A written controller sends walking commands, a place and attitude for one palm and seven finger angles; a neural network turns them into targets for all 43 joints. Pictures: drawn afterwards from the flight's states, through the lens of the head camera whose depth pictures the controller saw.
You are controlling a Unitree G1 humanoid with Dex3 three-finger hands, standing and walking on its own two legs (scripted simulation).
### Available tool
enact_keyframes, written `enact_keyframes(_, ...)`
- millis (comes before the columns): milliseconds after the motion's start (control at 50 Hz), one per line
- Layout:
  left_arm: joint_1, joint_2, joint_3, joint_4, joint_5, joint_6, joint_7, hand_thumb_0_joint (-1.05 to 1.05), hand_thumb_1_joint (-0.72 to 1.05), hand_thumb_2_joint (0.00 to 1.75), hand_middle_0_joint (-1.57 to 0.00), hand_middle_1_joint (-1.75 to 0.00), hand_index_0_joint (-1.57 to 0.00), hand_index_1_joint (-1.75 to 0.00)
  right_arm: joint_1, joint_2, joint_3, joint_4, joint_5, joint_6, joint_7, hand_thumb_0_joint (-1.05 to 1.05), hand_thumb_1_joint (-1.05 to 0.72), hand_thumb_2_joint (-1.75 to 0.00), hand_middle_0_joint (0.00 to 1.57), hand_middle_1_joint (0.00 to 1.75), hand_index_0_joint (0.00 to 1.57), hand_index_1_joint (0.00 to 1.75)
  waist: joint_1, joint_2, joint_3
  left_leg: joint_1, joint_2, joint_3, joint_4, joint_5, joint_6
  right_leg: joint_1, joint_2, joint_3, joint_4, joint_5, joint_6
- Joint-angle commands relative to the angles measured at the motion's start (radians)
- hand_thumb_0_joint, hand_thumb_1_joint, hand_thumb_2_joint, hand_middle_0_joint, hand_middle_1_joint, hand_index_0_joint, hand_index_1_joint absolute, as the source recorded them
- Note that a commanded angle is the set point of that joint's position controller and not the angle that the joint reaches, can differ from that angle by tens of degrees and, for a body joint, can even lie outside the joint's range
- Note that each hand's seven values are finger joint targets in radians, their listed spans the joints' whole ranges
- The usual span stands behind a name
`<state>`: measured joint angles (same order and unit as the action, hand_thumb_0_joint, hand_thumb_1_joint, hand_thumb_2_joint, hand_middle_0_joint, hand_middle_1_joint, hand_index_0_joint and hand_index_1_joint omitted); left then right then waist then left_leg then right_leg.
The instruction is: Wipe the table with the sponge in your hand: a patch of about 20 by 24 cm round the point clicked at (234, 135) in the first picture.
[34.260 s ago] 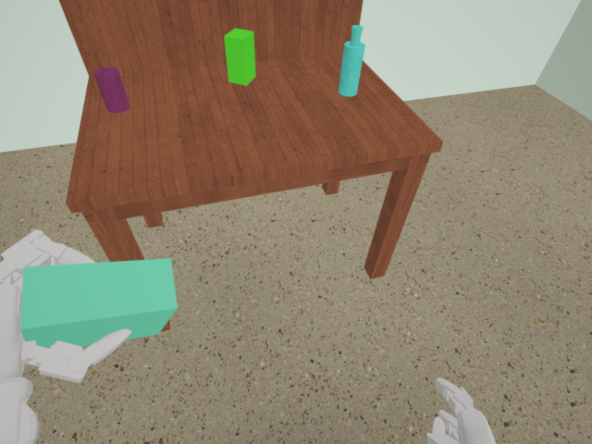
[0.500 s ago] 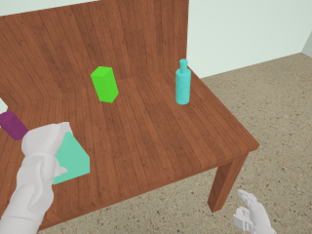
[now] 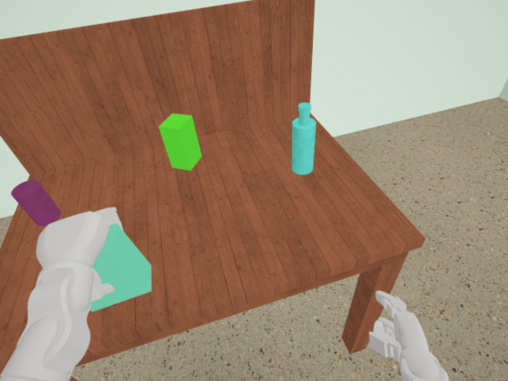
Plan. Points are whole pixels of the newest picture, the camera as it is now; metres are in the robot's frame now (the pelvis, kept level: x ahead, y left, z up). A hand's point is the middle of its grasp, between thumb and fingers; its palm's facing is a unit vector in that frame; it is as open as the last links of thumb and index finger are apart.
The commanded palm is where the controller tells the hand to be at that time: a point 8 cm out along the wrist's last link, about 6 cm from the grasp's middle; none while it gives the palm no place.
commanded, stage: bring the sponge back beside the body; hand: left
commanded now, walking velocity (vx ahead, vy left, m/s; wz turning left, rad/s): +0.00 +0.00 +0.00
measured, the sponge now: (110, 275) +0.23 +0.29 +0.05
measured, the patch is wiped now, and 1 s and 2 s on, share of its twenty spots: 1.00 1.00 1.00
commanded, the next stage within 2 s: step back with the hand held close in 0.92 s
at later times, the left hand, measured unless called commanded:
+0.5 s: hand (86, 285) +0.19 +0.28 +0.11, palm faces +0.09 -0.11 -0.99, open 9.8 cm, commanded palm +0.15 +0.27 +0.18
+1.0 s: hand (85, 296) +0.17 +0.28 +0.10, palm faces +0.09 -0.13 -0.99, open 9.8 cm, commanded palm +0.14 +0.27 +0.18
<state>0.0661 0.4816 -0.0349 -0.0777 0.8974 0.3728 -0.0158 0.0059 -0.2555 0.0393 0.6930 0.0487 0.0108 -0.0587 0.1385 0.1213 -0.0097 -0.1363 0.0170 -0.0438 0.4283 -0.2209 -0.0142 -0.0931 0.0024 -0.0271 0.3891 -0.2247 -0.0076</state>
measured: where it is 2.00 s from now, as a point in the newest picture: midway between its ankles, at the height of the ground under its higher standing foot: outside the picture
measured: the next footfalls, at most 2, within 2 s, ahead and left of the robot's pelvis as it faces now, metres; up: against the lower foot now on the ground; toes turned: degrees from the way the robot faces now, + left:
none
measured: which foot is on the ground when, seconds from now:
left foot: down 0.00-1.00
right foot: down 0.00-1.00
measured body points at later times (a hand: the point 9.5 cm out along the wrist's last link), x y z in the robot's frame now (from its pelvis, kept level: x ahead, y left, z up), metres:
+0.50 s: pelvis -0.01 -0.01 +0.00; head -0.05 -0.05 +0.44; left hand +0.18 +0.28 +0.16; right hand +0.25 -0.20 -0.07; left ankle +0.01 +0.13 -0.74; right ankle +0.00 -0.12 -0.74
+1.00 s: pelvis -0.02 -0.01 +0.00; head -0.06 -0.05 +0.44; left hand +0.16 +0.28 +0.16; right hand +0.24 -0.20 -0.06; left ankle +0.01 +0.13 -0.74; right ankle +0.00 -0.12 -0.74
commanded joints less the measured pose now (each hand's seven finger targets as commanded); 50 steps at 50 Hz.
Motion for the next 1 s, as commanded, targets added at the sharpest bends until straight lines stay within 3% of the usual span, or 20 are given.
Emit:
enact_keyframes(0,-0.235,0.233,0.134,-0.227,0.031,0.013,0.04,0.0,0.1,1.3,-1.2,-1.6,-1.2,-1.6,-0.233,-0.1,-0.038,-0.175,-0.004,-0.052,-0.004,0.0,-0.9,-0.9,0.2,0.3,0.2,0.3,-0.008,-0.043,-0.155,0.055,-0.041,-0.004,-0.051,0.2,0.052,0.002,0.03,0.03,-0.061,0.133,-0.056)
enact_keyframes(40,-0.251,0.242,0.141,-0.265,0.035,0.016,0.038,0.0,0.1,1.3,-1.2,-1.6,-1.2,-1.6,-0.246,-0.1,-0.031,-0.187,-0.006,-0.06,-0.006,0.0,-0.9,-0.9,0.2,0.3,0.2,0.3,0.005,-0.029,-0.187,0.064,-0.045,-0.005,-0.047,0.2,0.055,0.015,0.031,0.028,-0.056,0.131,-0.061)
enact_keyframes(100,-0.202,0.228,0.13,-0.286,0.034,0.013,0.034,0.0,0.1,1.3,-1.2,-1.6,-1.2,-1.6,-0.243,-0.097,-0.036,-0.179,-0.006,-0.059,-0.006,0.0,-0.9,-0.9,0.2,0.3,0.2,0.3,-0.005,-0.033,-0.163,0.069,-0.041,-0.001,-0.042,0.204,0.054,-0.002,0.029,0.04,-0.061,0.135,-0.056)
enact_keyframes(140,-0.192,0.233,0.142,-0.32,0.03,0.013,0.036,0.0,0.1,1.3,-1.2,-1.6,-1.2,-1.6,-0.251,-0.094,-0.03,-0.191,-0.008,-0.068,-0.006,0.0,-0.9,-0.9,0.2,0.3,0.2,0.3,0.011,-0.015,-0.182,0.065,-0.045,-0.005,-0.042,0.195,0.055,0.013,0.032,0.035,-0.053,0.122,-0.063)
enact_keyframes(220,-0.127,0.259,0.179,-0.346,0.023,0.015,0.042,0.0,0.1,1.3,-1.2,-1.6,-1.2,-1.6,-0.259,-0.096,-0.034,-0.189,-0.009,-0.068,-0.003,0.0,-0.9,-0.9,0.2,0.3,0.2,0.3,0.009,-0.035,-0.145,0.054,-0.039,-0.012,-0.044,0.177,0.052,-0.002,0.037,0.069,-0.06,0.099,-0.063)
enact_keyframes(380,-0.046,0.223,0.154,-0.385,0.015,0.036,0.046,0.0,0.1,1.3,-1.2,-1.6,-1.2,-1.6,-0.261,-0.094,-0.032,-0.19,-0.013,-0.071,0.002,0.0,-0.9,-0.9,0.2,0.3,0.2,0.3,0.018,-0.037,-0.141,0.049,-0.039,-0.005,-0.038,0.173,0.054,-0.008,0.032,0.047,-0.056,0.099,-0.059)
enact_keyframes(420,-0.036,0.24,0.17,-0.438,0.018,0.036,0.049,0.0,0.1,1.3,-1.2,-1.6,-1.2,-1.6,-0.278,-0.091,-0.034,-0.198,-0.007,-0.075,0.003,0.0,-0.9,-0.9,0.2,0.3,0.2,0.3,0.012,-0.02,-0.128,0.045,-0.036,-0.014,-0.041,0.154,0.051,-0.014,0.039,0.081,-0.056,0.069,-0.063)
enact_keyframes(440,-0.036,0.214,0.142,-0.425,0.018,0.045,0.043,0.0,0.1,1.3,-1.2,-1.6,-1.2,-1.6,-0.272,-0.087,-0.028,-0.202,-0.012,-0.075,0.002,0.0,-0.9,-0.9,0.2,0.3,0.2,0.3,0.019,-0.033,-0.129,0.039,-0.04,-0.004,-0.037,0.152,0.055,-0.015,0.03,0.049,-0.053,0.069,-0.058)
enact_keyframes(480,-0.001,0.223,0.153,-0.414,0.014,0.047,0.04,0.0,0.1,1.3,-1.2,-1.6,-1.2,-1.6,-0.267,-0.092,-0.031,-0.194,-0.014,-0.074,0.002,0.0,-0.9,-0.9,0.2,0.3,0.2,0.3,0.018,-0.063,-0.115,0.042,-0.037,-0.005,-0.035,0.144,0.056,-0.028,0.031,0.057,-0.062,0.062,-0.055)
enact_keyframes(520,0.014,0.237,0.17,-0.483,0.014,0.04,0.043,0.0,0.1,1.3,-1.2,-1.6,-1.2,-1.6,-0.282,-0.087,-0.033,-0.203,-0.01,-0.077,0.003,0.0,-0.9,-0.9,0.2,0.3,0.2,0.3,0.014,-0.029,-0.121,0.042,-0.036,-0.013,-0.038,0.126,0.053,-0.023,0.037,0.093,-0.061,0.037,-0.06)
enact_keyframes(540,-0.011,0.221,0.147,-0.463,0.022,0.047,0.043,0.0,0.1,1.3,-1.2,-1.6,-1.2,-1.6,-0.274,-0.085,-0.025,-0.202,-0.014,-0.078,0.004,0.0,-0.9,-0.9,0.2,0.3,0.2,0.3,0.017,-0.026,-0.123,0.034,-0.039,-0.005,-0.037,0.126,0.054,-0.024,0.032,0.059,-0.056,0.04,-0.058)
enact_keyframes(560,0.0,0.219,0.149,-0.454,0.022,0.043,0.046,0.0,0.1,1.3,-1.2,-1.6,-1.2,-1.6,-0.269,-0.082,-0.03,-0.193,-0.012,-0.079,0.004,0.0,-0.9,-0.9,0.2,0.3,0.2,0.3,0.008,-0.056,-0.1,0.032,-0.034,-0.007,-0.037,0.125,0.052,-0.039,0.033,0.069,-0.062,0.03,-0.054)
enact_keyframes(620,-0.026,0.242,0.169,-0.454,0.024,0.043,0.049,0.0,0.1,1.3,-1.2,-1.6,-1.2,-1.6,-0.282,-0.087,-0.03,-0.194,-0.011,-0.079,-0.005,0.0,-0.9,-0.9,0.2,0.3,0.2,0.3,0.008,-0.041,-0.1,0.041,-0.035,-0.011,-0.043,0.096,0.053,-0.041,0.04,0.102,-0.072,0.003,-0.059)
enact_keyframes(660,-0.028,0.218,0.147,-0.419,0.024,0.044,0.048,0.0,0.1,1.3,-1.2,-1.6,-1.2,-1.6,-0.27,-0.082,-0.029,-0.184,-0.012,-0.084,-0.004,0.0,-0.9,-0.9,0.2,0.3,0.2,0.3,0.006,-0.069,-0.09,0.034,-0.035,-0.004,-0.041,0.097,0.052,-0.049,0.033,0.077,-0.071,-0.002,-0.053)
enact_keyframes(720,-0.027,0.239,0.162,-0.442,0.019,0.041,0.045,0.0,0.1,1.3,-1.2,-1.6,-1.2,-1.6,-0.285,-0.085,-0.027,-0.192,-0.012,-0.087,-0.009,0.0,-0.9,-0.9,0.2,0.3,0.2,0.3,0.009,-0.037,-0.103,0.038,-0.037,-0.009,-0.046,0.078,0.052,-0.039,0.037,0.102,-0.074,-0.017,-0.057)
enact_keyframes(780,-0.008,0.207,0.137,-0.395,0.016,0.048,0.038,0.0,0.1,1.3,-1.2,-1.6,-1.2,-1.6,-0.273,-0.088,-0.023,-0.182,-0.017,-0.084,-0.005,0.0,-0.9,-0.9,0.2,0.3,0.2,0.3,0.012,-0.046,-0.088,0.03,-0.036,-0.001,-0.044,0.099,0.053,-0.042,0.03,0.066,-0.075,0.015,-0.054)
enact_keyframes(820,-0.009,0.234,0.162,-0.437,0.017,0.044,0.042,0.0,0.1,1.3,-1.2,-1.6,-1.2,-1.6,-0.284,-0.086,-0.028,-0.19,-0.013,-0.087,-0.006,0.0,-0.9,-0.9,0.2,0.3,0.2,0.3,0.009,-0.031,-0.093,0.029,-0.035,-0.007,-0.049,0.078,0.052,-0.038,0.036,0.1,-0.073,-0.013,-0.057)
enact_keyframes(840,-0.035,0.216,0.139,-0.436,0.024,0.048,0.041,0.0,0.1,1.3,-1.2,-1.6,-1.2,-1.6,-0.278,-0.084,-0.02,-0.194,-0.016,-0.087,-0.004,0.0,-0.9,-0.9,0.2,0.3,0.2,0.3,0.014,-0.019,-0.108,0.023,-0.038,0.0,-0.049,0.089,0.052,-0.026,0.031,0.064,-0.064,0.005,-0.057)
enact_keyframes(920,0.0,0.241,0.172,-0.445,0.02,0.043,0.049,0.0,0.1,1.3,-1.2,-1.6,-1.2,-1.6,-0.277,-0.086,-0.028,-0.19,-0.013,-0.087,-0.003,0.0,-0.9,-0.9,0.2,0.3,0.2,0.3,0.012,-0.029,-0.102,0.024,-0.034,-0.008,-0.051,0.076,0.049,-0.028,0.038,0.096,-0.069,-0.015,-0.059)
enact_keyframes(980,0.001,0.216,0.149,-0.408,0.018,0.049,0.05,0.0,0.1,1.3,-1.2,-1.6,-1.2,-1.6,-0.269,-0.089,-0.027,-0.184,-0.018,-0.085,-0.002,0.0,-0.9,-0.9,0.2,0.3,0.2,0.3,0.015,-0.04,-0.092,0.024,-0.035,0.002,-0.048,0.099,0.052,-0.033,0.031,0.062,-0.071,0.015,-0.055)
